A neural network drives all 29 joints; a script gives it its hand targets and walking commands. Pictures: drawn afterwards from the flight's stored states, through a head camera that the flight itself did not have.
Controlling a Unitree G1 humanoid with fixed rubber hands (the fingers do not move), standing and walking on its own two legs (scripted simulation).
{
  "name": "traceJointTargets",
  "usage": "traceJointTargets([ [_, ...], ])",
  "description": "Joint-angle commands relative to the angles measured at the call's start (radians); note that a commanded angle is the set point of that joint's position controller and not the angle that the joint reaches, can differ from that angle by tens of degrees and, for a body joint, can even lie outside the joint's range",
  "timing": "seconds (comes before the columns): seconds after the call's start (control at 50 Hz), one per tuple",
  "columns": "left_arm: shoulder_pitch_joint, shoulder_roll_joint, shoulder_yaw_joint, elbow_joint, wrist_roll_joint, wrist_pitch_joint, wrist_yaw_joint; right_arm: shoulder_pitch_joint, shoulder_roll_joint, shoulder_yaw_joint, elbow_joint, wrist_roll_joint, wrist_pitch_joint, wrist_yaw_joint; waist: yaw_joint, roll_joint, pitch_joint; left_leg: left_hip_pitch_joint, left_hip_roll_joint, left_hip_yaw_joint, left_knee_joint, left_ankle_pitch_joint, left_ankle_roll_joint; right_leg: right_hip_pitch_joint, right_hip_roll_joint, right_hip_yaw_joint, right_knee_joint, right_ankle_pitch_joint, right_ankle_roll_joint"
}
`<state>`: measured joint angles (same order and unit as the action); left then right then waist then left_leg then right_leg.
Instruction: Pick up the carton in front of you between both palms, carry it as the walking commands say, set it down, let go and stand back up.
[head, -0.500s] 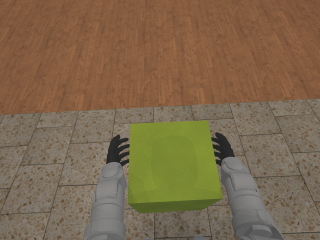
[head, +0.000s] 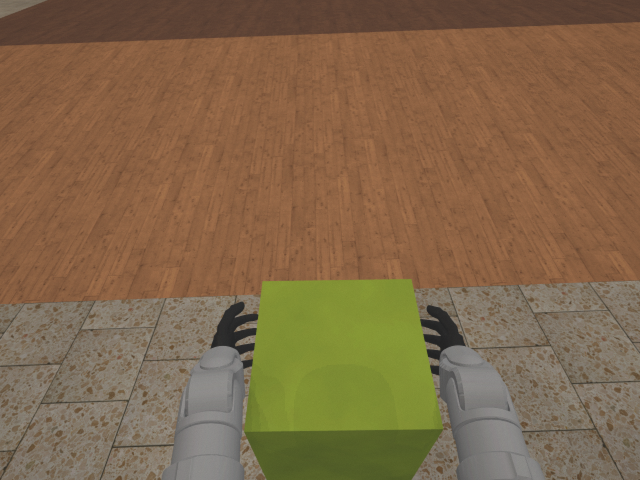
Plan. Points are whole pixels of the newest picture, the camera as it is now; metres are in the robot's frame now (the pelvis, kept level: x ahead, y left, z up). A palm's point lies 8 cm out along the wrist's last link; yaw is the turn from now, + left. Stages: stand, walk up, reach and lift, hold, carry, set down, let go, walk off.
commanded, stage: reach and lift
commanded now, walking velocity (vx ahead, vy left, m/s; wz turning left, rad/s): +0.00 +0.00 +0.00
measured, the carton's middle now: (338, 386) +0.29 +0.00 -0.06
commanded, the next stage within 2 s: hold in 0.84 s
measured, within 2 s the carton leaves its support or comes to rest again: neither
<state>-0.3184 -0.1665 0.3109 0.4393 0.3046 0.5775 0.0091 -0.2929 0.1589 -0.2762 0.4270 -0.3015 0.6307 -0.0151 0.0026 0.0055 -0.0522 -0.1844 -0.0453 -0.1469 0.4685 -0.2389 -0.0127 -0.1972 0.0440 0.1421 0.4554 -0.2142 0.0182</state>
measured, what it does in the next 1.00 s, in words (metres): stands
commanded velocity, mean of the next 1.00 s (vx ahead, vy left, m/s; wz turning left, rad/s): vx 0.00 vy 0.00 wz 0.00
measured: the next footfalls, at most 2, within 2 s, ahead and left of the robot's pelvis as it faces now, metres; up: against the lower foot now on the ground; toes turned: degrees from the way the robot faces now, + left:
right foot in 1.68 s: +0.16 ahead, -0.09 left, +0.00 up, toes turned -8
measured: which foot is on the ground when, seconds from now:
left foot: down 0.00-1.00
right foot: down 0.00-1.00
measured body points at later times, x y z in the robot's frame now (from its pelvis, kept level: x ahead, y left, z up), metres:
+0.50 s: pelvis +0.01 +0.00 +0.00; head -0.03 -0.01 +0.45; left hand +0.32 +0.15 +0.03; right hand +0.31 -0.15 +0.02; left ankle +0.01 +0.13 -0.74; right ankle +0.02 -0.13 -0.74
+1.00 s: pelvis +0.01 +0.00 +0.01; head -0.04 +0.00 +0.45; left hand +0.31 +0.15 +0.05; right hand +0.30 -0.15 +0.05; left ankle +0.01 +0.13 -0.74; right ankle +0.02 -0.13 -0.74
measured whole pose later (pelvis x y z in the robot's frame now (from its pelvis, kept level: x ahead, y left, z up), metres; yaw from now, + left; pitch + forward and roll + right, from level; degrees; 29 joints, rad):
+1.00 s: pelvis +0.01 +0.00 +0.01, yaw +0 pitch -6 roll +0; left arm -0.26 -0.15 0.22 0.25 0.27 0.72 0.01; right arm -0.24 0.15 -0.19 0.24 -0.27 0.76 -0.02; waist 0.00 0.01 -0.02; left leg -0.04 -0.03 -0.14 0.35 -0.20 -0.01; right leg -0.06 0.03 0.13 0.34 -0.18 0.01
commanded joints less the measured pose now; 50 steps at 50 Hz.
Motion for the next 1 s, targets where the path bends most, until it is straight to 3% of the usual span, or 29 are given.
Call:
traceJointTargets([
  [0.0, -0.486, -1.006, -0.527, 0.063, -0.226, 0.004, -0.278, -0.632, 0.955, 0.529, -0.05, 0.251, -0.064, 0.274, 0.001, 0.01, -0.19, 0.008, -0.037, 0.08, -0.087, 0.059, 0.004, 0.076, 0.046, -0.083, -0.065, 0.026, -0.013],
  [0.22, -0.488, -0.985, -0.522, 0.059, -0.215, 0.017, -0.278, -0.628, 0.952, 0.532, -0.054, 0.245, -0.047, 0.267, 0.002, -0.005, -0.21, 0.047, -0.041, 0.086, -0.102, 0.098, 0.002, 0.115, 0.047, -0.082, -0.085, 0.067, -0.005],
  [0.58, -0.382, -0.958, -0.57, -0.059, -0.248, 0.058, -0.275, -0.508, 0.941, 0.577, -0.162, 0.277, -0.003, 0.258, 0.0, -0.003, -0.221, 0.113, -0.052, 0.078, -0.129, 0.258, -0.006, 0.194, 0.053, -0.071, -0.115, 0.237, 0.003],
  [0.8, -0.378, -0.957, -0.58, -0.096, -0.259, 0.085, -0.271, -0.503, 0.928, 0.583, -0.194, 0.286, 0.023, 0.26, -0.001, 0.002, -0.197, 0.127, -0.05, 0.075, -0.141, 0.254, -0.009, 0.198, 0.057, -0.073, -0.126, 0.225, 0.002],
  [0.92, -0.37, -0.963, -0.652, -0.191, -0.307, 0.124, -0.262, -0.498, 0.931, 0.655, -0.287, 0.329, 0.061, 0.257, -0.003, 0.002, -0.24, 0.179, -0.049, 0.069, -0.153, 0.327, -0.015, 0.24, 0.058, -0.071, -0.139, 0.287, 0.007],
  [0.98, -0.352, -0.932, -0.609, -0.163, -0.282, 0.153, -0.258, -0.473, 0.895, 0.611, -0.26, 0.306, 0.09, 0.255, 0.0, 0.003, -0.152, 0.153, -0.047, 0.073, -0.175, 0.239, -0.012, 0.217, 0.056, -0.073, -0.157, 0.201, 0.002],
])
